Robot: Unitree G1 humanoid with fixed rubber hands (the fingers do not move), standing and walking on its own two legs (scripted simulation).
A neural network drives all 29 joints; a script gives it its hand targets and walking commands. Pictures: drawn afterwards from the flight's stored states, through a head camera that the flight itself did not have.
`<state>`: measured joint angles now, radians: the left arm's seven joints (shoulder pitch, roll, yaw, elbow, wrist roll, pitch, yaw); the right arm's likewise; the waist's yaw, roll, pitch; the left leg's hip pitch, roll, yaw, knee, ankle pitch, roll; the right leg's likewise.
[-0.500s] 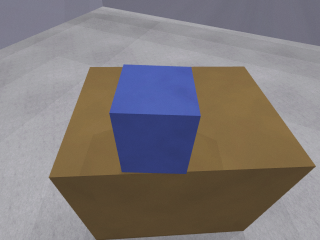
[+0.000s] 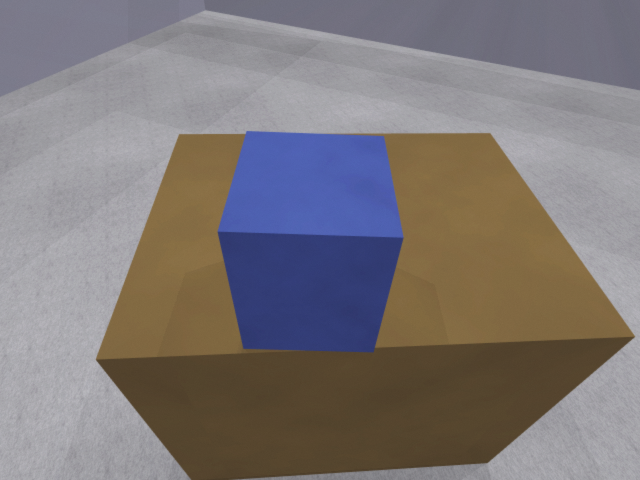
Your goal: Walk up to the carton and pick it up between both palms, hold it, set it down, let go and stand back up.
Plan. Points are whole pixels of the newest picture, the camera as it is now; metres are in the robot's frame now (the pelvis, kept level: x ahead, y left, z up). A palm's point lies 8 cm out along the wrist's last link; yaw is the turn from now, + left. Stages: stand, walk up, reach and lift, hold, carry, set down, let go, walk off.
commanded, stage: stand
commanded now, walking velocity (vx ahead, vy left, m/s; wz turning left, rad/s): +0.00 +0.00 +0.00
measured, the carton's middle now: (311, 245) +0.45 +0.02 +0.06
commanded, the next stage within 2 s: none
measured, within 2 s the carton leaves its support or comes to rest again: neither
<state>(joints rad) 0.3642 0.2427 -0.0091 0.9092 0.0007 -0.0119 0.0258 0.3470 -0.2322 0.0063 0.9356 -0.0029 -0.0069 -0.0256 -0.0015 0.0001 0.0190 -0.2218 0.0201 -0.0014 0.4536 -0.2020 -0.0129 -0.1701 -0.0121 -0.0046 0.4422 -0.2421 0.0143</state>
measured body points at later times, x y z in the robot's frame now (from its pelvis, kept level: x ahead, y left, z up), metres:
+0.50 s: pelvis +0.01 +0.00 +0.00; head +0.01 +0.00 +0.45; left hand +0.02 +0.25 -0.15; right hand +0.01 -0.25 -0.15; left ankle +0.03 +0.13 -0.74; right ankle +0.00 -0.13 -0.74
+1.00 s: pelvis +0.01 +0.00 +0.00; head +0.01 +0.00 +0.45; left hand +0.02 +0.25 -0.15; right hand +0.01 -0.25 -0.15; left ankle +0.03 +0.13 -0.74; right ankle +0.00 -0.13 -0.74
